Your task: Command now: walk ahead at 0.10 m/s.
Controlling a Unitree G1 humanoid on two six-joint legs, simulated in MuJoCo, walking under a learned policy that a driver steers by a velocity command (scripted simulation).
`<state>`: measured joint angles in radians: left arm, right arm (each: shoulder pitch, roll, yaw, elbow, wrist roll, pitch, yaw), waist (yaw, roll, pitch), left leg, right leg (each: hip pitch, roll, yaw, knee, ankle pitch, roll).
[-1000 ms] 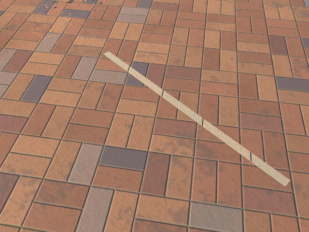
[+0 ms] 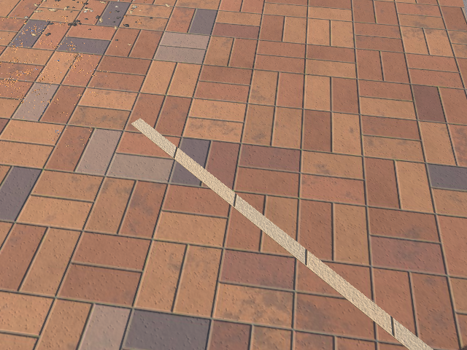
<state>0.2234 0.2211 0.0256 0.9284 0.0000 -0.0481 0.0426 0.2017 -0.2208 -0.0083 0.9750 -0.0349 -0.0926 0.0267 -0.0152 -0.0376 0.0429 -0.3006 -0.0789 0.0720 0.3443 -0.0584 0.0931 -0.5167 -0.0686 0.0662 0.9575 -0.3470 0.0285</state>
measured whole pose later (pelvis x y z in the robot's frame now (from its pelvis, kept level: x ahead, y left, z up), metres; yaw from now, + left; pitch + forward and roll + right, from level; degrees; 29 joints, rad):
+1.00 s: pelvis +0.08 -0.03 +0.00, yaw +1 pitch -1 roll +0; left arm 0.25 0.16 0.04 1.10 0.00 -0.01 0.05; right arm 0.22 -0.17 -0.02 1.11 0.00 -0.01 -0.04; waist 0.00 0.00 0.05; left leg -0.21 -0.01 0.03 0.50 -0.27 0.03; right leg -0.19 0.00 0.00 0.50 -0.28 0.00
